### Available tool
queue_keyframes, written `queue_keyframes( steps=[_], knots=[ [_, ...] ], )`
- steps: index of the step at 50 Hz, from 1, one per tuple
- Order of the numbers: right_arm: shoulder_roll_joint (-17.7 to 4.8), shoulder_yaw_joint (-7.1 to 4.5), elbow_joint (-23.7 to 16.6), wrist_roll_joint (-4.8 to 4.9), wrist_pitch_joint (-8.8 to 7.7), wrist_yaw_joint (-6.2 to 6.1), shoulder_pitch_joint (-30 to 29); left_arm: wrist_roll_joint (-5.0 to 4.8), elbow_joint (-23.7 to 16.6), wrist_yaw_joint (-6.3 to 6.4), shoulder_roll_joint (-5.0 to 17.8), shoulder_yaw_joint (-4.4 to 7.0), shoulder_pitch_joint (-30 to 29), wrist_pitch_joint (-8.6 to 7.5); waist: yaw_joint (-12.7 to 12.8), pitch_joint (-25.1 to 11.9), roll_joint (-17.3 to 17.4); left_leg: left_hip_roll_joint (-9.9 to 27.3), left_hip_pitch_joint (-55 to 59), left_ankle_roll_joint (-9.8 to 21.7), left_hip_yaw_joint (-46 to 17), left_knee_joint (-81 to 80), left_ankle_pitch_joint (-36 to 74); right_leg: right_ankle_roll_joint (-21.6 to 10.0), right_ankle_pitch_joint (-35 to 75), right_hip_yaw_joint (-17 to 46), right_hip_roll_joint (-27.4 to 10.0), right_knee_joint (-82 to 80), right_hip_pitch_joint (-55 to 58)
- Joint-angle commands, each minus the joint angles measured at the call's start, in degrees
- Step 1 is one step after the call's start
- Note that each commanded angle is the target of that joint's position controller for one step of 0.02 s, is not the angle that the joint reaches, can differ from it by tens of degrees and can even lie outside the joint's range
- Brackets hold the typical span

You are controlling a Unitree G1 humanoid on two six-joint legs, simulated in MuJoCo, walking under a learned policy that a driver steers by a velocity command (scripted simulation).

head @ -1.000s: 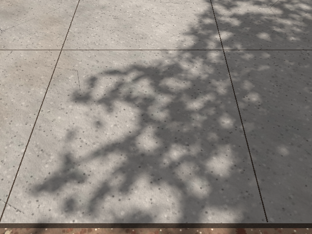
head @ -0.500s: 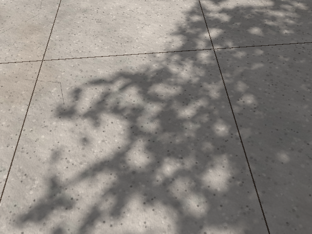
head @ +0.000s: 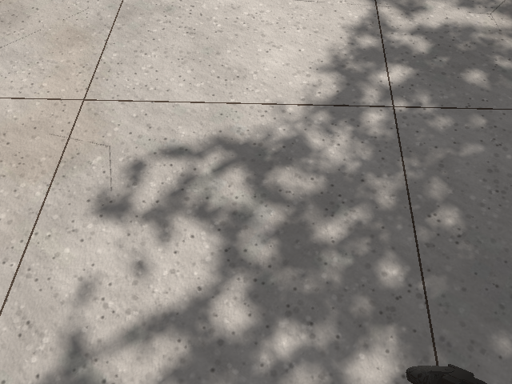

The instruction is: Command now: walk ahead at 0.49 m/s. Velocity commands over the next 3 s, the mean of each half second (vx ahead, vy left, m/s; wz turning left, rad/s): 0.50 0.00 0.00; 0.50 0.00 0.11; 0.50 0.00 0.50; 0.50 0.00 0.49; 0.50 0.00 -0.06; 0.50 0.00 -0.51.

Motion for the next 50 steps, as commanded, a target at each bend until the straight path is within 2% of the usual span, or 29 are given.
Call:
queue_keyframes(
  steps=[1,2,3,4,5,6,7,8,9,10,12,15,19,24,26,27,28,29,30,31,32,33,34,35,36,37,40,45,50],
  knots=[
    [-8.65,-3.14,3.98,0.05,-1.10,-1.65,19.55,0.27,-2.02,0.70,10.89,2.15,-2.62,-0.04,-12.29,-8.79,-5.72,-2.32,24.66,3.65,-1.18,-5.18,-0.97,0.19,71.07,1.96,-15.35,26.34,-7.57],
    [-11.59,-4.22,5.78,-1.16,-1.32,-2.44,27.79,-0.01,-3.20,0.22,9.73,1.73,-3.50,-0.13,-15.34,-13.86,-2.32,6.27,37.50,6.43,-10.20,-6.22,-7.79,-0.29,53.50,0.84,-12.98,41.25,-17.58],
    [-16.17,-5.29,5.97,-2.54,-1.35,-2.32,29.92,-0.63,-3.93,-0.37,2.54,0.54,3.40,0.05,-10.09,-19.21,10.04,23.61,51.87,14.47,-36.47,-6.31,-7.73,1.28,-0.68,-1.96,-2.90,64.21,-37.23],
    [-12.91,-4.97,6.14,0.08,-0.90,-1.44,27.07,-0.18,-3.08,-0.34,7.98,1.91,2.33,0.31,-10.13,-18.40,4.20,24.58,49.26,17.55,-49.09,-16.19,-18.34,0.34,-5.98,3.03,-1.05,71.56,-46.33],
    [-10.22,-4.29,4.94,0.90,-0.99,-1.23,19.75,0.20,-5.38,-0.47,9.47,2.34,-3.98,0.12,-7.28,-7.55,1.54,22.50,39.26,14.99,-39.62,-20.17,-22.70,-0.25,0.93,3.65,-5.30,68.37,-49.49],
    [-7.18,-3.62,4.61,0.73,-1.49,-0.92,16.45,0.38,-6.12,-0.82,9.31,2.45,-7.50,-0.10,-6.13,-3.15,-0.66,20.22,31.41,13.07,-34.14,-22.70,-18.00,-0.31,4.20,3.19,-6.88,65.11,-47.38],
    [-5.40,-3.05,5.43,0.32,-2.11,-0.89,16.27,0.57,-5.96,-1.01,8.17,2.47,-8.07,0.31,-4.08,-0.67,-2.18,17.83,25.94,11.03,-29.02,-23.82,-11.37,0.03,5.25,3.28,-8.44,62.24,-44.51],
    [-4.15,-2.56,6.55,0.32,-2.62,-1.13,17.11,1.18,-5.79,-1.36,6.71,2.21,-6.93,1.14,-2.30,-0.67,-1.53,15.75,21.98,9.36,-24.90,-24.73,-7.64,0.81,5.71,3.22,-9.51,59.51,-40.89],
    [-3.86,-2.33,7.50,0.33,-3.16,-1.24,18.25,1.35,-5.35,-1.74,5.06,1.92,-6.23,1.82,-1.54,-0.81,-0.80,14.54,20.22,8.49,-22.05,-25.43,-4.64,1.44,5.99,2.69,-9.97,57.55,-38.99],
    [-4.40,-2.39,8.44,0.48,-3.70,-1.29,19.89,1.44,-5.50,-2.02,4.38,1.84,-6.54,2.22,-1.24,-0.70,-0.35,13.78,19.55,8.31,-19.99,-25.83,-1.28,1.96,6.51,1.87,-10.21,56.14,-38.99],
    [-6.19,-2.65,9.72,0.66,-4.19,-1.25,22.21,1.48,-6.91,-2.38,4.63,1.93,-10.49,2.79,-1.32,0.31,0.75,12.75,19.28,7.83,-16.56,-27.27,1.04,2.92,9.79,0.41,-11.49,52.33,-42.16],
    [-6.56,-2.42,10.77,0.77,-4.00,-1.14,25.72,1.12,-9.72,-2.50,5.45,1.94,-19.42,3.08,-3.36,1.84,1.13,11.26,21.92,6.25,-13.65,-28.14,5.67,4.17,16.88,-1.56,-12.63,44.21,-47.76],
    [-6.43,-1.99,12.09,0.75,-3.85,-1.38,30.44,0.45,-12.09,-2.64,4.69,1.36,-28.12,2.96,-6.23,1.60,2.38,10.32,26.76,3.85,-11.03,-26.87,11.99,4.72,23.34,-3.76,-11.13,32.67,-47.70],
    [-6.95,-1.81,13.77,-0.19,-3.38,-2.20,34.43,0.40,-14.46,-2.49,5.25,1.27,-35.40,2.54,-8.22,2.14,3.22,13.21,37.02,5.01,-11.22,-23.06,18.77,3.35,20.34,-4.61,-9.00,24.95,-48.88],
    [-7.66,-2.00,14.15,-0.47,-3.22,-2.61,33.69,0.40,-14.85,-2.39,5.84,1.53,-35.13,2.08,-7.01,2.15,3.45,14.66,39.45,4.94,-11.04,-20.27,24.50,1.79,16.06,-4.73,-7.99,22.31,-46.47],
    [-8.04,-2.09,14.09,-0.46,-3.19,-2.76,32.40,0.44,-14.21,-2.18,6.22,1.81,-32.61,1.78,-5.39,1.13,3.74,14.66,39.22,4.26,-10.19,-17.22,31.38,0.75,13.67,-5.28,-6.61,20.62,-41.91],
    [-8.61,-2.23,14.12,-0.40,-3.11,-2.82,31.48,0.52,-12.51,-1.79,7.00,2.34,-27.39,1.44,-3.10,-1.43,4.07,14.27,38.66,3.49,-9.48,-11.62,38.71,-0.38,12.05,-5.90,-4.68,19.02,-34.91],
    [-8.78,-2.24,14.05,-0.10,-2.93,-2.70,30.35,0.80,-9.20,-1.27,8.11,3.13,-17.88,0.91,0.99,-6.11,2.70,12.39,36.02,2.40,-7.62,-1.56,40.07,-1.91,14.20,-6.59,-3.18,15.24,-23.59],
    [-7.84,-1.82,12.78,0.41,-3.12,-2.55,29.51,2.08,-6.38,-0.57,11.51,4.37,-7.44,0.34,4.82,-12.44,0.60,10.33,25.09,1.36,-6.32,12.17,26.72,-4.57,12.25,0.90,-10.32,15.36,-7.87],
    [-1.91,-0.60,11.12,2.75,-3.17,-1.94,34.92,3.27,-5.66,-0.34,17.76,6.09,-0.83,0.45,3.81,-21.37,-11.92,0.95,4.34,-1.82,-1.53,35.59,-6.84,-12.30,6.54,28.03,-28.39,12.40,9.68],
    [-6.70,-2.11,12.09,1.29,-3.09,-2.08,34.10,1.01,-5.41,-1.10,15.44,5.81,-3.43,1.25,2.95,-21.04,-7.73,-1.07,-2.25,-0.91,-8.81,42.75,-24.96,-13.64,7.05,38.58,-29.74,5.88,7.04],
    [-7.37,-2.66,10.40,0.71,-3.02,-1.99,28.83,-0.06,-5.93,-1.34,12.77,5.09,-9.98,1.36,-0.09,-11.08,-5.28,2.55,-5.33,-0.51,-10.10,42.71,-19.64,-11.63,5.73,28.86,-27.12,4.61,-1.61],
    [-6.36,-2.45,9.50,0.43,-3.27,-1.71,25.50,-0.17,-6.51,-1.63,9.28,4.29,-14.10,0.95,-1.35,-6.04,-2.86,4.54,-4.21,-0.63,-9.87,39.59,-15.41,-10.00,9.91,22.43,-24.73,2.14,-9.54],
    [-5.36,-2.55,9.38,0.10,-2.87,-1.52,24.26,-0.03,-6.26,-1.61,7.39,3.75,-15.68,0.54,-3.10,-3.47,-2.66,6.12,-1.98,-0.86,-9.59,36.39,-13.41,-7.84,13.11,17.41,-21.85,0.52,-14.64],
    [-4.41,-2.43,9.49,-0.77,-2.05,-1.18,24.97,-0.15,-5.33,-1.41,5.49,3.14,-15.72,0.23,-4.79,-2.40,-3.67,7.03,0.86,-1.51,-9.34,33.88,-12.45,-6.22,16.27,13.46,-19.55,-0.70,-18.61],
    [-3.22,-2.31,9.88,-1.06,-1.33,-0.74,25.81,-0.07,-4.50,-1.29,4.89,2.87,-14.58,-0.15,-5.51,-2.68,-4.10,7.07,2.69,-2.04,-8.84,32.82,-11.81,-5.80,18.90,11.12,-18.58,-1.35,-20.11],
    [-2.82,-2.46,8.79,-0.88,-0.07,-0.06,22.92,-0.10,-2.47,-1.05,7.17,3.29,-10.49,-1.17,-6.18,-1.60,-3.79,7.36,-0.37,-2.95,-7.88,30.40,-8.15,-5.64,23.61,6.05,-17.73,-3.34,-20.51],
    [-3.24,-2.30,4.73,-0.07,0.15,0.26,11.13,0.16,-1.15,-0.70,6.69,2.71,-6.09,-1.39,-3.98,1.59,-3.87,6.70,-6.78,-3.28,-7.97,18.99,2.47,-3.00,26.97,-0.90,-16.34,-5.23,-18.02],
    [-2.27,-1.32,1.50,-0.22,-0.13,0.65,2.14,0.26,0.40,0.33,7.04,2.42,-1.67,-1.49,-1.50,2.75,-3.85,5.51,-5.57,-1.98,-3.02,6.77,5.82,-2.03,34.21,-5.88,-17.96,-4.25,-11.25]
  ],
)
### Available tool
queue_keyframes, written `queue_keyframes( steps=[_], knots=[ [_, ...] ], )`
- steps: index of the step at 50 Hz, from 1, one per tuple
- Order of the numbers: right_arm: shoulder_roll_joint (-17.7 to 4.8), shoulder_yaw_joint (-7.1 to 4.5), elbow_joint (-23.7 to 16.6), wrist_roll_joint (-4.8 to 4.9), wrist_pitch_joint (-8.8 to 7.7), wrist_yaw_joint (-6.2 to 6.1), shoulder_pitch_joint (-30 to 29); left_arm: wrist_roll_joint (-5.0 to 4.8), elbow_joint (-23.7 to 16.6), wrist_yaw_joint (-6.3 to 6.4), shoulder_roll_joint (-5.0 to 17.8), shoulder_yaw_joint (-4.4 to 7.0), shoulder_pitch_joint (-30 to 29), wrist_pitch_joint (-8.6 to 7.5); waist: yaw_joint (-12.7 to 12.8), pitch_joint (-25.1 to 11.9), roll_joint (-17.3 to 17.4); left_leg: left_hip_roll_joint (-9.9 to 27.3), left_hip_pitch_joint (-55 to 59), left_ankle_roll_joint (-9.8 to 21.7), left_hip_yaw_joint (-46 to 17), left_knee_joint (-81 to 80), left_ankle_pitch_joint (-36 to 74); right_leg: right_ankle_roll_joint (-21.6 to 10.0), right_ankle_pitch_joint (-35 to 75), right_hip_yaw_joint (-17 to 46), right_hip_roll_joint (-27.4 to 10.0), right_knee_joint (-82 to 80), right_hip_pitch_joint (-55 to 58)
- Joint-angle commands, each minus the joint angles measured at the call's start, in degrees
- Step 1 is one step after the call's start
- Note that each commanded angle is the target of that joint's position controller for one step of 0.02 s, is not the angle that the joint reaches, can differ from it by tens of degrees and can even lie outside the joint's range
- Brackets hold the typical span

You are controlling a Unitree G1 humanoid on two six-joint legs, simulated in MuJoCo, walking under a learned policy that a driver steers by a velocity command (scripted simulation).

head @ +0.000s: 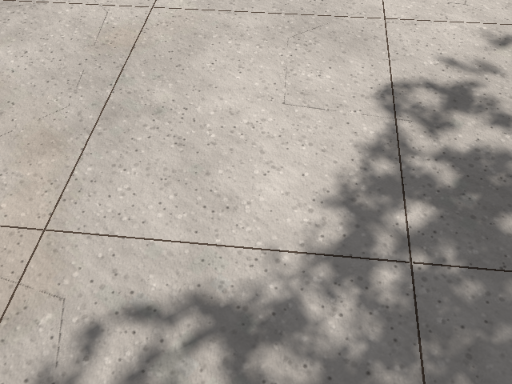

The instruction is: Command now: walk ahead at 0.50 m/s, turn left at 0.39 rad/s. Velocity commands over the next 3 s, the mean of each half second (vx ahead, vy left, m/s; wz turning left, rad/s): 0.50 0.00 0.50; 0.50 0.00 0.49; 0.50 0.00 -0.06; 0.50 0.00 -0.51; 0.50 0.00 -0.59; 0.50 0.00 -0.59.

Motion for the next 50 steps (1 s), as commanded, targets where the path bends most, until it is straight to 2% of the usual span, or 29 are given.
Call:
queue_keyframes(
  steps=[1,3,5,7,8,9,10,11,12,13,14,16,19,24,29,31,32,33,34,35,36,37,38,39,40,41,43,46,50],
  knots=[
    [-1.63,0.26,-5.32,-0.13,-0.77,0.24,-7.56,0.20,-0.94,0.91,6.86,0.99,3.80,-0.48,0.76,5.09,-5.12,-1.08,-0.31,1.18,3.59,-5.35,0.13,-3.54,28.11,3.23,-17.43,-2.35,-1.03],
    [-2.03,0.07,-6.17,-0.28,-0.93,0.28,-8.21,0.38,-0.49,1.43,7.67,1.17,4.12,-0.07,0.32,4.79,-5.31,-2.27,0.85,2.71,5.13,-7.80,-4.28,-3.39,35.84,1.69,-18.57,1.32,3.01],
    [-2.78,-0.51,-5.62,-0.43,-0.98,-0.09,-5.06,0.48,-0.63,1.91,8.97,1.49,2.91,0.36,-1.60,2.19,-6.58,-5.52,6.74,4.93,7.63,-9.07,-9.97,-2.92,52.49,-0.37,-19.03,8.89,5.05],
    [-4.77,-1.85,-2.63,-0.62,-1.36,-0.50,5.21,0.58,-1.11,1.95,10.56,1.99,1.77,1.25,-5.72,-3.83,-7.33,-9.46,18.59,7.89,8.82,-12.09,-13.37,-2.49,59.33,-2.01,-18.91,25.31,3.82],
    [-7.50,-3.19,-0.11,-1.37,-1.68,-0.82,13.96,0.29,-2.26,1.74,10.98,2.08,0.43,1.45,-9.90,-8.24,-5.80,-7.72,31.72,10.53,4.11,-15.66,-12.60,-1.21,50.06,-2.79,-17.94,38.72,-4.74],
    [-13.82,-5.15,0.06,-1.92,-1.57,-1.62,20.04,-0.66,-5.43,1.03,7.86,1.40,0.48,1.11,-11.05,-15.01,2.97,7.64,47.65,16.52,-17.34,-17.28,-15.96,1.15,21.49,-4.08,-13.04,59.99,-22.34],
    [-15.81,-5.60,-0.68,-0.41,-0.73,-1.44,17.89,-0.91,-8.66,0.09,7.32,1.68,-1.44,0.51,-8.14,-18.20,9.56,17.29,55.78,23.59,-45.02,-26.67,-12.27,3.01,-16.61,4.78,-0.96,74.51,-40.61],
    [-14.48,-5.33,-0.30,0.74,-0.24,-1.59,15.44,-0.06,-10.15,-0.23,9.40,2.05,-7.85,-0.08,-7.78,-10.42,1.41,14.64,50.99,20.94,-35.99,-27.78,-12.44,2.18,-11.01,11.35,-6.13,73.23,-47.17],
    [-11.67,-4.69,-0.75,0.95,-0.28,-1.77,12.12,-0.56,-11.12,-0.47,9.06,1.89,-9.82,-0.79,-6.00,-5.06,-1.11,13.06,43.14,18.42,-29.43,-29.29,-8.92,2.18,-5.77,11.11,-8.28,68.56,-46.11],
    [-9.17,-4.06,-1.10,0.80,-0.47,-1.81,9.42,-0.38,-10.62,-0.35,8.49,1.97,-9.29,-0.69,-3.12,-1.35,-4.67,10.13,36.03,15.66,-24.57,-30.64,-3.16,2.57,-3.91,11.01,-9.98,63.12,-42.52],
    [-7.81,-3.57,-1.29,1.19,-0.86,-2.10,8.07,0.69,-10.84,-0.29,8.01,1.96,-8.83,0.35,-1.16,-0.20,-4.71,7.26,31.26,13.99,-20.60,-31.20,1.24,3.53,-3.72,11.17,-10.95,59.55,-39.02],
    [-7.81,-3.26,-1.37,1.44,-2.00,-2.17,8.64,1.88,-11.06,-0.71,6.78,1.81,-7.73,2.63,0.21,-1.22,-2.90,4.41,28.03,13.29,-16.98,-31.59,6.63,5.18,-3.37,10.42,-11.02,55.69,-35.43],
    [-10.29,-3.77,-1.02,1.44,-2.49,-2.13,11.98,1.79,-13.84,-1.10,6.83,1.82,-13.14,3.93,-0.63,-0.17,-1.04,2.25,26.60,12.35,-15.41,-32.74,8.04,7.03,2.00,9.04,-10.99,49.01,-38.15],
    [-10.30,-3.72,-0.87,1.22,-1.96,-2.13,18.58,1.31,-18.51,-1.44,7.63,1.60,-24.78,4.15,-5.09,0.45,1.08,1.43,32.89,9.38,-17.61,-31.63,9.17,7.62,11.49,9.20,-9.58,37.32,-43.81],
    [-10.99,-3.77,-1.20,0.44,-1.67,-2.81,22.44,0.78,-22.50,-1.88,8.00,0.73,-32.97,3.37,-7.72,0.90,1.85,2.52,39.94,9.52,-20.69,-27.72,14.49,6.47,11.89,9.44,-6.77,28.36,-44.51],
    [-11.86,-4.00,-1.84,0.19,-1.69,-3.29,21.71,0.48,-23.52,-1.88,8.90,0.67,-32.90,2.80,-6.83,0.88,2.49,3.35,40.65,8.59,-22.29,-25.66,16.75,5.35,10.70,10.25,-5.92,24.22,-40.59],
    [-12.48,-4.16,-2.41,0.15,-1.73,-3.49,20.14,0.36,-23.22,-1.77,9.60,0.81,-30.52,2.51,-5.27,0.52,2.88,3.38,39.37,7.53,-22.55,-24.25,18.51,4.59,9.29,10.45,-5.26,21.82,-35.81],
    [-13.23,-4.33,-3.20,0.12,-1.87,-3.43,17.66,0.21,-22.04,-1.41,10.64,1.20,-25.80,2.18,-2.77,-0.91,3.10,2.56,36.64,6.07,-21.94,-20.96,23.69,3.55,6.91,10.09,-3.81,19.73,-27.73],
    [-13.82,-4.45,-3.62,0.22,-2.16,-2.98,16.41,0.15,-19.85,-0.81,12.25,1.91,-18.64,1.72,0.17,-4.54,1.94,0.62,34.84,4.83,-21.17,-13.74,28.28,2.45,6.25,9.29,-2.29,17.86,-17.93],
    [-13.25,-4.32,-4.14,0.81,-2.68,-2.31,15.39,0.72,-18.13,0.00,14.28,2.67,-10.18,0.93,4.42,-9.76,-0.98,-2.96,29.07,3.53,-18.75,-1.99,23.04,0.60,6.89,12.34,-6.20,15.62,-4.76],
    [-7.99,-2.94,-6.23,1.28,-3.12,-2.04,17.04,2.06,-18.11,1.09,18.78,3.55,-1.24,0.88,6.22,-19.28,-8.55,-6.72,21.23,2.79,-13.60,14.56,-1.45,-1.69,-2.76,27.33,-21.75,15.33,8.37],
    [-5.98,-2.63,-7.46,2.84,-2.65,-2.19,24.79,2.45,-18.60,0.83,21.96,4.39,-5.15,1.76,0.06,-22.38,-22.11,-13.68,5.23,1.51,-8.59,26.45,-34.40,-8.62,-5.45,54.07,-32.07,6.84,14.85],
    [-10.55,-3.03,-5.25,0.55,-1.51,-2.74,22.44,1.40,-19.61,0.50,15.66,3.62,-9.66,2.44,-1.00,-13.85,-10.37,-7.39,0.91,1.93,-8.70,30.65,-28.64,-8.08,-13.73,51.47,-29.61,6.14,6.54],
    [-10.65,-3.17,-5.63,0.03,-1.21,-2.07,17.61,0.86,-20.13,0.30,10.84,2.42,-13.14,2.46,-0.85,-6.54,-4.31,-5.47,1.66,1.54,-7.77,28.67,-22.74,-6.65,-11.62,40.66,-26.19,4.97,-1.74],
    [-9.25,-2.93,-6.14,-0.10,-1.09,-1.57,15.55,1.08,-19.46,0.01,9.26,1.90,-13.92,2.27,-1.39,-3.36,-2.97,-4.09,3.20,1.07,-7.32,26.29,-20.05,-5.63,-3.84,33.31,-23.20,3.51,-6.84],
    [-8.39,-2.81,-6.40,-0.75,-0.68,-1.04,14.70,0.98,-18.43,0.03,9.04,1.73,-12.84,1.89,-1.80,-2.11,-5.17,-2.98,4.50,0.70,-7.12,24.26,-19.28,-4.92,1.74,27.97,-20.99,2.60,-9.67],
    [-7.08,-2.44,-6.59,-1.04,0.28,-0.26,15.22,0.46,-16.45,-0.45,9.11,1.69,-10.57,0.69,-2.75,-2.21,-7.85,-3.16,6.48,0.23,-6.57,22.77,-18.66,-4.80,11.26,22.22,-18.98,1.61,-11.98],
    [-6.27,-1.98,-8.04,-1.09,0.61,0.28,11.35,-0.01,-14.56,-1.14,9.77,1.92,-8.05,-0.63,-2.87,-1.71,-7.54,-3.08,2.46,-0.37,-6.99,19.07,-15.13,-6.13,16.44,17.58,-18.94,-0.60,-10.74],
    [-5.35,-0.78,-11.17,-1.06,0.10,1.04,1.80,-0.14,-12.66,-1.43,9.84,1.87,-6.03,-0.33,-1.71,0.35,-6.96,-1.85,1.17,-1.77,-3.55,5.79,-6.84,-5.58,17.82,11.14,-16.51,-2.64,-10.71]
  ],
)
Over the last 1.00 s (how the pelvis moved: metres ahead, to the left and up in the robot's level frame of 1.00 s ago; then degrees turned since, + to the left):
0.54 -0.05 0.02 5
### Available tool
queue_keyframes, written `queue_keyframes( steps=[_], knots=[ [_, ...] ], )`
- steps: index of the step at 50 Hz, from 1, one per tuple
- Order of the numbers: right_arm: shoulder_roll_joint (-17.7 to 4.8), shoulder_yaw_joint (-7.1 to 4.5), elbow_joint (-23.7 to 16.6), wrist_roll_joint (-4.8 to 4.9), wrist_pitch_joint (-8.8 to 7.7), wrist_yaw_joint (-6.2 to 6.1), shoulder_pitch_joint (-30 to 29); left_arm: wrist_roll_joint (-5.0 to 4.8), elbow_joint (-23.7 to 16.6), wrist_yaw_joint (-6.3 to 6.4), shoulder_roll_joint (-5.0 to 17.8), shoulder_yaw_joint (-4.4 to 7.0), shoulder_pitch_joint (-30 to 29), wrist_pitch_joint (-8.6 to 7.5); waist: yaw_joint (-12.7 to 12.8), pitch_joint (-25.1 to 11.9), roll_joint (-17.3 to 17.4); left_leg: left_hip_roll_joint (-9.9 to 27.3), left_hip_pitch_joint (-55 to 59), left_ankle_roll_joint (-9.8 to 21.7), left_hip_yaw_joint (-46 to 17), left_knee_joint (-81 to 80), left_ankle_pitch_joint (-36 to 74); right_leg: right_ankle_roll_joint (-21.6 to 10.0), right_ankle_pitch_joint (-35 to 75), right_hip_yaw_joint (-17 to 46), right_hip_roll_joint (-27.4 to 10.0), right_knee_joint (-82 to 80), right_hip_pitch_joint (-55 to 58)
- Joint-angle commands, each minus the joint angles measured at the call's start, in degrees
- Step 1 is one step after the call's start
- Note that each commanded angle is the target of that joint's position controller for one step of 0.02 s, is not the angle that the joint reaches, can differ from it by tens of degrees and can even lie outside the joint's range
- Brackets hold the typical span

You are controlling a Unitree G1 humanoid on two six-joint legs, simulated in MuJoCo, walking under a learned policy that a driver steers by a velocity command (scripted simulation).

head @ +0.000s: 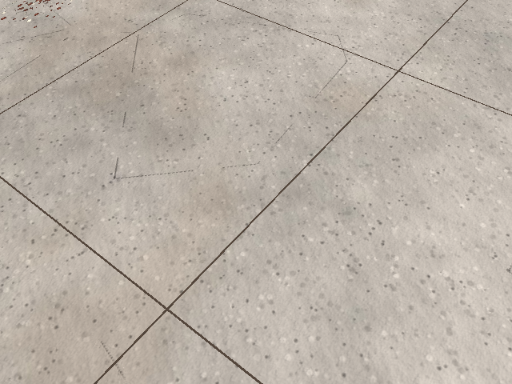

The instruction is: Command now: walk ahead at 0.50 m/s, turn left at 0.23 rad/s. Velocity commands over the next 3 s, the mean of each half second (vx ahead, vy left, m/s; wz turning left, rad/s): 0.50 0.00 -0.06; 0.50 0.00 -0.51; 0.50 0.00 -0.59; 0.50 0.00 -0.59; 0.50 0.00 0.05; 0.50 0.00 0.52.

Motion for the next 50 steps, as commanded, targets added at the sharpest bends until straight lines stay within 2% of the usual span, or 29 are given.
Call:
queue_keyframes(
  steps=[1,3,7,8,9,10,11,12,13,14,15,17,20,24,27,31,34,36,37,38,39,40,41,42,43,45,46,48,50],
  knots=[
    [-0.09,1.06,-4.40,0.04,-0.81,0.78,-3.87,-0.36,-2.41,-0.25,6.08,0.98,-1.31,-0.87,-1.55,1.45,-7.76,1.47,0.77,-0.94,3.53,-10.10,6.66,-7.24,16.00,6.84,-12.74,-8.58,-2.10],
    [0.33,1.72,-5.44,0.18,-1.06,0.97,-7.87,-0.50,-1.30,-0.22,7.15,1.19,0.83,-0.67,-0.35,1.73,-7.99,1.58,4.14,-0.84,6.46,-16.00,7.86,-6.90,17.34,5.78,-12.85,-8.26,-1.86],
    [-1.31,1.63,-6.50,0.17,-1.48,0.22,-10.50,-0.23,1.00,0.06,8.92,1.59,4.30,0.34,0.09,2.31,-8.41,0.61,7.08,1.30,8.20,-22.21,2.44,-6.53,22.93,6.80,-15.94,-4.50,4.21],
    [-1.63,1.46,-6.04,-0.03,-1.72,-0.06,-8.97,-0.23,1.40,0.19,9.25,1.64,4.34,0.70,-0.79,1.60,-8.56,-0.46,9.90,2.17,8.74,-24.00,0.48,-6.17,27.87,6.39,-16.06,-1.46,5.37],
    [-1.94,1.11,-4.38,-0.35,-2.16,-0.41,-4.21,-0.44,1.79,0.29,9.30,1.58,4.12,1.08,-3.21,-0.69,-7.67,-2.12,16.51,3.21,9.46,-27.62,0.89,-5.40,34.39,4.83,-15.00,5.04,5.53],
    [-3.56,0.28,-1.10,-1.01,-2.82,-0.97,4.37,-0.60,1.98,0.34,8.10,1.13,4.66,1.32,-6.33,-5.74,-5.26,-2.70,28.29,4.65,8.89,-29.77,1.48,-4.24,34.80,2.50,-12.42,15.53,2.17],
    [-7.92,-1.00,0.68,-2.26,-3.29,-1.80,14.75,-0.85,-0.26,0.24,5.52,0.17,3.78,1.22,-10.45,-13.07,0.98,9.97,43.06,7.73,-4.90,-31.44,-4.77,-2.79,17.75,0.93,-9.76,31.87,-9.01],
    [-13.32,-2.34,0.89,-1.59,-2.81,-2.46,16.45,-1.83,-2.08,0.01,0.09,-0.94,8.65,1.27,-7.99,-17.68,14.05,24.93,54.03,13.81,-29.95,-38.53,-7.19,-0.90,-19.33,-0.15,0.01,49.91,-28.23],
    [-10.73,-2.11,0.61,0.64,-2.42,-2.58,14.28,-0.46,-1.13,0.77,7.14,1.03,4.32,1.99,-8.50,-12.91,4.09,23.03,48.23,12.87,-28.43,-39.50,-6.65,-1.83,-17.98,7.77,-2.11,54.40,-32.40],
    [-7.23,-1.02,0.46,0.84,-2.64,-2.51,9.72,-0.82,-1.94,0.41,6.54,1.21,1.30,1.80,-6.18,-6.12,2.41,20.06,41.48,10.97,-19.32,-40.49,-2.75,-2.39,-12.74,9.31,-4.29,53.25,-32.64],
    [-4.21,-0.28,0.51,0.81,-3.15,-2.25,6.95,-1.13,-1.47,0.17,5.17,0.96,0.86,1.79,-4.45,-3.01,1.28,17.36,35.63,8.91,-13.10,-42.81,2.10,-2.21,-9.20,9.18,-5.84,50.34,-30.27],
    [-1.43,0.49,0.97,1.12,-3.99,-2.56,4.61,0.17,0.13,-0.43,3.90,1.02,2.45,3.26,-1.78,-0.68,2.71,13.43,29.57,5.81,-5.04,-45.93,5.56,-1.12,-5.99,8.85,-7.00,47.53,-26.07],
    [-2.20,0.18,2.60,1.55,-5.38,-2.81,6.88,0.40,-0.26,-1.35,2.62,1.34,0.49,4.62,-0.71,0.27,1.61,12.77,28.92,5.56,0.75,-47.93,12.72,-0.24,-1.52,8.42,-6.80,47.47,-27.68],
    [-2.06,0.09,4.43,1.45,-5.57,-3.17,10.23,0.48,-2.71,-1.85,2.10,1.38,-7.17,5.11,-1.67,2.65,0.84,12.36,31.05,5.50,6.50,-49.05,15.74,0.65,5.89,7.85,-7.32,43.41,-34.74],
    [-1.99,0.23,5.45,1.39,-5.47,-3.38,11.34,0.52,-4.74,-2.24,1.21,0.77,-12.84,4.89,-2.48,4.04,0.72,11.37,31.83,4.81,10.90,-48.55,19.32,0.63,10.82,5.46,-6.59,34.43,-34.28],
    [-3.17,0.04,7.56,1.24,-5.01,-4.02,15.23,0.84,-7.80,-2.88,0.69,-0.09,-20.00,4.69,-4.54,5.41,0.58,12.88,36.95,4.17,14.56,-46.60,26.51,-1.48,11.01,0.62,-5.26,24.52,-32.46],
    [-4.74,-0.23,8.32,1.00,-4.27,-4.55,15.35,0.95,-8.53,-2.76,1.55,0.15,-19.58,4.65,-3.33,3.83,1.56,13.81,41.48,3.22,17.42,-39.77,44.77,-4.59,4.68,-2.55,-1.90,20.96,-27.46],
    [-6.64,-0.75,8.25,0.81,-3.50,-4.89,14.17,1.04,-7.30,-2.20,2.96,0.92,-13.93,4.66,-0.43,-0.11,3.18,14.26,43.03,3.17,18.70,-28.91,59.14,-7.37,-1.84,-4.22,1.96,20.44,-20.27],
    [-7.48,-1.03,7.97,0.77,-2.93,-4.83,13.79,1.09,-5.82,-1.90,4.23,1.68,-8.55,4.33,1.81,-3.47,3.13,14.40,41.55,3.31,18.69,-19.63,58.51,-8.93,-3.96,-3.78,3.66,18.47,-13.77],
    [-7.80,-1.15,7.22,1.03,-2.62,-4.54,12.67,1.61,-3.22,-1.29,6.42,2.92,-0.15,3.82,6.07,-7.82,0.49,13.18,34.58,2.09,19.34,-5.90,48.30,-11.11,-2.52,-0.64,3.64,13.06,-1.43],
    [-3.77,-0.24,4.54,1.66,-2.95,-3.98,13.48,2.07,-2.46,-0.31,13.04,4.99,4.75,3.90,6.62,-13.27,-8.24,8.40,16.77,-0.22,19.54,14.16,17.61,-16.31,-7.65,19.24,-10.58,11.06,14.28],
    [-2.79,-0.35,0.71,1.80,-3.62,-3.02,11.45,0.43,-3.62,-0.40,16.75,5.80,1.71,4.45,3.40,-16.47,-14.77,-4.09,-2.48,-2.55,9.79,29.56,-19.79,-23.99,-3.02,49.51,-21.37,1.89,23.03],
    [-4.59,-0.44,-0.61,1.09,-4.30,-2.70,4.97,-0.68,-3.46,-0.13,15.18,5.51,0.62,4.94,4.49,-10.53,-5.68,0.39,-8.55,-1.95,1.85,29.00,-14.42,-22.09,-1.37,42.77,-20.14,-0.23,19.24],
    [-3.97,-0.11,-1.14,1.75,-5.04,-2.48,4.31,-0.85,-3.30,0.26,12.25,4.75,-2.15,4.88,2.31,-4.36,-3.33,2.73,-7.95,-1.77,2.14,24.28,-9.22,-19.89,2.28,35.87,-18.96,-1.28,11.46],
    [-3.76,-0.17,-0.30,1.66,-5.14,-2.62,5.53,-0.68,-3.42,0.41,9.49,4.01,-4.59,4.64,-0.67,-0.49,-0.09,4.59,-4.47,-1.92,2.28,18.42,-7.24,-16.89,8.27,30.51,-15.87,-2.29,4.46],
    [-2.92,0.01,0.10,-0.23,-3.04,-2.53,7.62,-1.16,-3.96,0.68,7.30,3.15,-7.22,3.65,-3.72,-0.23,-1.41,5.89,2.17,-3.51,2.10,12.53,-6.49,-14.58,15.63,23.46,-11.05,-3.32,-2.48],
    [-2.61,0.01,-0.11,-0.61,-2.07,-2.32,7.72,-1.27,-3.89,0.55,7.45,3.08,-6.58,2.97,-4.01,-0.86,-1.94,5.66,3.09,-4.21,2.71,11.18,-6.47,-14.65,18.94,22.26,-9.93,-3.37,-3.42],
    [-1.95,0.15,-1.24,-0.58,-1.00,-2.00,5.80,-1.26,-3.51,0.38,9.13,3.44,-4.75,2.22,-3.96,-0.86,-2.88,5.51,2.14,-5.38,3.77,7.03,-3.97,-14.30,20.68,20.44,-8.22,-3.93,-4.67],
    [-2.01,0.23,-3.25,-0.44,-0.74,-1.85,0.70,-1.18,-3.25,0.39,9.77,3.58,-2.21,2.18,-2.33,0.44,-4.14,5.54,-0.95,-6.25,4.32,1.75,0.38,-13.26,19.66,20.64,-7.34,-4.63,-4.20]
  ],
)
Over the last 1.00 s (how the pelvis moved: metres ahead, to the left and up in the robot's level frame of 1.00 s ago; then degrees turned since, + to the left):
0.54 0.10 0.00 32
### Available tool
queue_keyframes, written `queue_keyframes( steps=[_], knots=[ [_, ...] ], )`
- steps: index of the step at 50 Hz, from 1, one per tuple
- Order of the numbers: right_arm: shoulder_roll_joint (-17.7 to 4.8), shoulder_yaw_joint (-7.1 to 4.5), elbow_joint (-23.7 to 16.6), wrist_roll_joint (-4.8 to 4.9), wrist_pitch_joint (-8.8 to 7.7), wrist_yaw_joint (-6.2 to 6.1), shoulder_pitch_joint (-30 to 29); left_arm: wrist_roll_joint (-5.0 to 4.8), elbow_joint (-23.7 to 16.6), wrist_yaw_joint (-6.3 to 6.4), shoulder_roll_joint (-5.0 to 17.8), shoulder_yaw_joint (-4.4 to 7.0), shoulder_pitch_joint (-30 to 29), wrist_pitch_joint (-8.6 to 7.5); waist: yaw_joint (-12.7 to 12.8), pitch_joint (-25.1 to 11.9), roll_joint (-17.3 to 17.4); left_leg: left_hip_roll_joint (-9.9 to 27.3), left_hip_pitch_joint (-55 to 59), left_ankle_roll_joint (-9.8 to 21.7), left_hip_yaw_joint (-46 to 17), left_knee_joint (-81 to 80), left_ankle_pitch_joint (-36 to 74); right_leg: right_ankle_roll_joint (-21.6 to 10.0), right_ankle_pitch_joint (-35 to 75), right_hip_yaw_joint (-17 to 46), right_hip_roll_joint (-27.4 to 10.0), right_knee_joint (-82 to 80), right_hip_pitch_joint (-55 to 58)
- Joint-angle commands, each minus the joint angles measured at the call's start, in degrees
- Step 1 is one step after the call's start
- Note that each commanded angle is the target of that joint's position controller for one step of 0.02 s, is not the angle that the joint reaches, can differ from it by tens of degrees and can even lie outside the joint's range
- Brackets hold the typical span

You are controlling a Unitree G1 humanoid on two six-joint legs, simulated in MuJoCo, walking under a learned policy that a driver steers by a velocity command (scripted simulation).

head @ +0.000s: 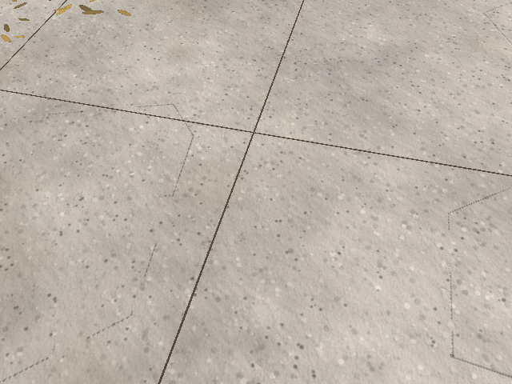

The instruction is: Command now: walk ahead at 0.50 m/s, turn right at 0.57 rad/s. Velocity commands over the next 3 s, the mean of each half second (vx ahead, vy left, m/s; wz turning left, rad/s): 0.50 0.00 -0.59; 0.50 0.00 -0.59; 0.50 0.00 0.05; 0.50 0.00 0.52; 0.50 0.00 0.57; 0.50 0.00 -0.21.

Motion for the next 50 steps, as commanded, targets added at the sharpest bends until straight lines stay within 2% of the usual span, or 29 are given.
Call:
queue_keyframes(
  steps=[1,6,9,11,13,14,15,16,17,18,19,20,22,25,30,32,35,37,38,40,41,42,43,44,45,46,47,48,50],
  knots=[
    [-4.15,-0.86,-3.52,-0.03,0.71,0.22,-0.75,-0.08,-3.25,0.18,8.27,1.76,2.28,-1.22,-0.24,-0.70,-3.27,-0.96,-2.98,-1.55,2.58,-6.43,6.17,-6.90,18.51,13.88,-14.07,-8.53,0.25],
    [-4.19,-0.22,-6.90,0.51,0.22,0.76,-10.27,0.22,-3.11,0.50,8.76,1.88,7.31,-0.87,3.76,-0.82,-4.88,-3.37,-5.21,-1.31,2.11,-18.53,12.99,-5.33,20.12,16.25,-14.08,-5.81,7.04],
    [-4.82,0.10,-8.76,0.91,-0.50,0.90,-13.72,0.81,-3.45,0.94,9.47,1.98,8.51,-0.77,4.66,-0.70,-5.42,-5.21,-3.42,-0.27,1.83,-23.92,12.29,-4.90,24.16,18.51,-15.31,-2.77,9.96],
    [-6.14,-0.14,-8.76,1.12,-1.01,0.76,-11.23,1.02,-4.37,1.38,10.45,2.21,6.45,-0.85,2.60,-0.97,-6.13,-6.13,3.00,1.04,0.82,-28.24,10.02,-3.18,25.68,20.28,-16.06,-0.50,9.11],
    [-8.49,-1.12,-5.91,1.28,-1.65,-0.07,-1.23,1.09,-5.52,1.13,11.57,2.41,2.77,-1.20,-2.26,-4.45,-5.83,-8.88,18.35,2.94,1.81,-31.74,5.91,-0.72,32.95,20.06,-14.27,7.46,4.88],
    [-10.29,-1.87,-4.11,0.83,-2.42,-0.80,6.56,0.60,-5.63,0.57,10.82,2.15,2.03,-1.61,-6.42,-8.84,-2.38,-6.57,29.82,4.61,0.18,-35.22,6.76,0.74,30.90,17.12,-10.35,18.71,1.05],
    [-14.64,-2.78,-3.99,-0.54,-2.69,-1.91,15.92,0.04,-7.49,0.16,5.83,0.70,3.07,-2.10,-9.11,-18.25,4.50,7.64,43.03,7.31,-13.93,-37.02,-6.61,1.96,13.41,12.18,-6.61,35.35,-5.94],
    [-18.78,-3.68,-4.48,-1.01,-1.89,-1.87,13.00,-1.17,-9.22,0.20,2.80,0.11,9.99,-1.82,-3.33,-20.78,18.28,19.21,50.43,13.12,-40.89,-45.31,-10.22,3.25,-22.69,6.65,1.31,47.38,-22.91],
    [-13.42,-3.05,-5.06,0.06,-1.22,-1.51,9.16,0.91,-6.96,0.75,7.47,0.52,9.10,-0.73,-2.05,-14.04,8.50,17.71,43.59,13.50,-40.64,-45.47,-16.79,2.75,-18.27,6.81,-4.69,52.57,-27.27],
    [-8.37,-1.83,-5.69,0.59,-1.11,-1.29,5.75,1.30,-6.88,0.19,7.89,0.72,5.11,-0.39,-2.04,-7.38,2.15,14.69,36.23,12.36,-30.53,-46.19,-14.64,3.06,-12.55,6.02,-6.81,51.58,-26.70],
    [-6.36,-1.26,-5.31,0.55,-1.20,-1.10,4.24,1.27,-7.17,-0.31,6.80,0.52,2.96,-0.17,-1.50,-4.06,0.56,11.62,31.36,11.20,-21.97,-47.47,-6.49,3.69,-9.52,5.29,-8.52,49.26,-25.37],
    [-5.96,-1.07,-4.67,0.61,-1.48,-1.22,4.62,1.78,-7.38,-0.84,6.25,0.49,2.05,0.33,-1.15,-2.95,2.93,9.41,28.94,10.15,-15.95,-48.33,-0.52,4.25,-8.48,4.69,-9.84,47.55,-24.28],
    [-6.03,-1.07,-3.17,1.22,-2.55,-1.03,6.29,2.13,-7.63,-1.74,5.44,0.30,2.04,1.58,-0.46,-2.77,5.47,7.48,26.91,9.67,-8.85,-49.42,9.22,5.06,-6.92,3.60,-10.48,47.09,-22.90],
    [-6.72,-1.53,-1.91,1.78,-3.63,-0.54,8.12,2.06,-9.62,-2.57,4.57,-0.04,-2.47,2.29,-0.46,-2.28,4.56,7.95,28.24,10.73,-3.06,-51.36,15.19,5.79,-2.91,3.09,-11.53,46.16,-27.46],
    [-6.90,-1.78,0.07,1.54,-3.38,-0.45,10.61,1.88,-12.89,-3.46,3.00,-0.94,-11.75,2.12,-1.93,0.14,3.67,6.33,30.31,10.40,6.07,-52.39,19.82,6.81,6.28,0.40,-12.21,34.77,-31.24],
    [-7.42,-1.94,0.63,1.58,-3.30,-0.53,11.34,1.87,-14.12,-3.99,2.09,-1.52,-15.56,1.84,-2.84,0.90,3.72,6.08,30.58,9.78,9.03,-52.16,20.49,6.28,9.41,-1.75,-12.23,27.63,-28.91],
    [-8.79,-2.35,1.93,1.58,-2.84,-0.95,13.70,2.16,-15.95,-4.48,2.08,-1.82,-19.94,1.76,-3.99,2.12,3.60,7.70,34.08,9.11,11.38,-51.13,23.44,4.51,7.18,-4.92,-11.80,20.59,-26.86],
    [-9.64,-2.53,2.84,1.51,-2.07,-1.27,14.95,2.53,-16.59,-4.32,2.57,-1.67,-20.71,1.81,-3.98,1.98,3.67,8.47,37.49,8.42,13.24,-47.75,31.24,2.74,2.65,-6.90,-10.24,17.49,-24.90],
    [-10.45,-2.66,3.16,1.45,-1.67,-1.45,15.09,2.70,-16.51,-4.04,2.87,-1.47,-19.83,1.84,-3.30,1.02,4.19,8.61,38.79,7.99,14.48,-44.11,40.52,1.63,-0.53,-8.11,-8.50,16.37,-22.24],
    [-12.28,-2.97,3.53,1.46,-0.66,-1.71,15.21,2.95,-14.51,-3.19,4.45,-0.47,-11.99,1.43,0.39,-4.39,4.73,8.61,39.59,7.55,16.26,-29.61,55.25,-1.18,-5.77,-9.40,-3.83,13.92,-12.27],
    [-12.32,-2.84,2.95,1.67,-0.24,-1.71,14.41,3.37,-11.32,-2.44,5.92,0.56,-2.25,0.87,4.85,-9.94,2.29,7.42,34.09,6.24,17.60,-16.29,50.17,-3.04,-3.46,-8.20,-2.30,9.43,0.57],
    [-9.06,-1.91,0.29,2.06,-0.42,-1.29,15.48,3.84,-9.87,-1.42,11.79,2.46,4.97,0.88,6.96,-17.08,-5.64,4.75,17.25,3.85,17.86,2.18,27.92,-7.23,-13.47,8.98,-14.23,6.91,18.23],
    [-6.20,-1.57,-3.99,1.68,-0.86,-0.38,13.57,1.62,-11.29,-0.96,17.01,3.71,2.47,1.38,3.59,-21.04,-16.05,-7.33,-3.56,0.62,11.52,20.10,-16.17,-13.96,-9.97,40.24,-27.91,-0.98,28.72],
    [-9.76,-2.10,-5.43,1.06,-1.22,-0.25,6.76,0.88,-11.39,-0.47,15.82,3.62,4.26,1.91,6.77,-17.91,-6.64,-5.39,-9.88,0.96,2.23,21.92,-12.70,-13.81,-0.60,37.39,-27.25,-2.92,27.41],
    [-7.95,-1.44,-5.77,1.87,-1.85,-0.09,5.45,0.64,-10.07,0.12,13.22,2.96,2.22,1.76,4.58,-10.84,-4.21,-2.65,-10.33,1.49,1.53,18.70,-7.56,-12.86,6.64,28.61,-26.04,-2.46,20.76],
    [-7.39,-1.19,-4.77,1.85,-2.13,-0.22,6.86,0.50,-9.61,0.34,10.12,2.08,0.10,1.39,1.52,-5.88,-1.41,-0.65,-6.46,1.66,1.52,12.09,-5.31,-10.23,13.94,22.98,-22.90,-3.17,12.30],
    [-7.33,-1.24,-4.69,0.92,-1.44,-0.24,7.28,0.27,-9.56,0.54,8.64,1.53,-1.96,0.90,-0.77,-4.04,-1.36,0.30,-2.87,1.25,0.97,8.32,-5.33,-8.67,17.55,19.39,-19.86,-3.89,6.99],
    [-7.06,-1.11,-3.58,0.12,-0.35,-0.08,9.81,0.33,-10.06,0.52,7.19,0.94,-4.00,0.43,-2.54,-4.46,-1.69,0.60,0.68,0.83,1.09,6.39,-4.89,-7.90,19.24,16.48,-18.18,-4.93,3.92],
    [-6.29,-1.06,-2.99,-0.28,1.18,0.48,10.99,0.14,-9.41,0.13,6.72,0.60,-2.97,-0.82,-3.23,-5.11,-2.37,0.09,2.63,0.24,2.34,3.57,-3.34,-7.97,22.13,14.07,-16.70,-6.65,1.48]
  ],
)
Over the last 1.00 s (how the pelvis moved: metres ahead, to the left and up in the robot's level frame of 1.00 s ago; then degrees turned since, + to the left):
0.50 -0.03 -0.01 -23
